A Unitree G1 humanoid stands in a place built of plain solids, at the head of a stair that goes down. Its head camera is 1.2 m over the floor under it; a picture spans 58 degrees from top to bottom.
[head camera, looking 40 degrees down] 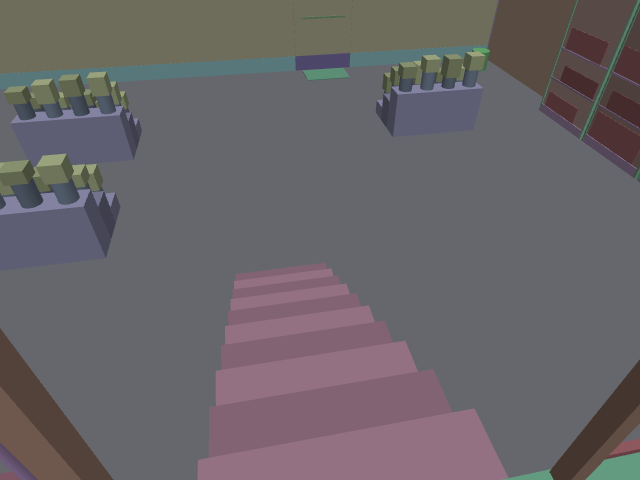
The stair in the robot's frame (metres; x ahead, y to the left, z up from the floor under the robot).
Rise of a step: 0.18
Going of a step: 0.28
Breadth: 0.92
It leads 11 degrees to the left of straight ahead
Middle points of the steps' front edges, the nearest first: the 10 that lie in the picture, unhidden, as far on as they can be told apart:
0.68 -0.07 -0.18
0.95 -0.02 -0.37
1.23 0.03 -0.55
1.51 0.08 -0.74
1.79 0.14 -0.92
2.07 0.19 -1.10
2.34 0.24 -1.29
2.62 0.29 -1.47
2.90 0.34 -1.66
3.18 0.40 -1.84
